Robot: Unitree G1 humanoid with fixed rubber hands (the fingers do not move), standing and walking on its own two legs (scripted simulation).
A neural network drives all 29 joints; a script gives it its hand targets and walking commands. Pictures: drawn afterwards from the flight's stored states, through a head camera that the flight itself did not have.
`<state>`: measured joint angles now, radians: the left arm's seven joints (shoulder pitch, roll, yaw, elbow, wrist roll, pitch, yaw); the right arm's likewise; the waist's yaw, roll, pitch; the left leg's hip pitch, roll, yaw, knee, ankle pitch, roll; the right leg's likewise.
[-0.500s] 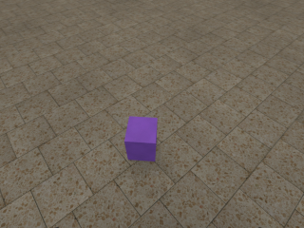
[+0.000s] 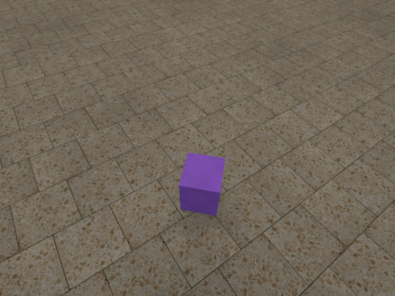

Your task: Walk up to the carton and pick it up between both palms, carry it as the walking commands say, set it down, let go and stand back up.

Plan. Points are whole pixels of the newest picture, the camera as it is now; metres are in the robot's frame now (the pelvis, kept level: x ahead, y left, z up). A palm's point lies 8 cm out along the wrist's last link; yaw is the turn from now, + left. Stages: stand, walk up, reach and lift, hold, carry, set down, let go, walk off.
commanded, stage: walk up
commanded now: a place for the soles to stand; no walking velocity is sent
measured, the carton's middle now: (202, 184) +0.75 -0.01 -0.64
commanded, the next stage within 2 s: none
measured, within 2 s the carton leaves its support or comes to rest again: neither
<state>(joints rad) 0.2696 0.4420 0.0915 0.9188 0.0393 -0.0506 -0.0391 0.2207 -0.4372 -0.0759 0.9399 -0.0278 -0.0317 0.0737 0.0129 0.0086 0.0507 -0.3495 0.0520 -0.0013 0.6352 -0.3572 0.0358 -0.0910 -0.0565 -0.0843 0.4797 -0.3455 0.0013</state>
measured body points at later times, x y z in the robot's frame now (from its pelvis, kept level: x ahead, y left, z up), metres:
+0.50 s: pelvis +0.13 -0.02 -0.01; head +0.14 -0.03 +0.43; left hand +0.22 +0.31 -0.10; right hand +0.21 -0.34 -0.12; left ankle +0.09 +0.11 -0.71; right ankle +0.22 -0.13 -0.73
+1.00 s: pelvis +0.19 -0.02 +0.01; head +0.21 -0.01 +0.46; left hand +0.25 +0.30 -0.11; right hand +0.35 -0.31 -0.11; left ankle +0.16 +0.11 -0.73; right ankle +0.22 -0.13 -0.73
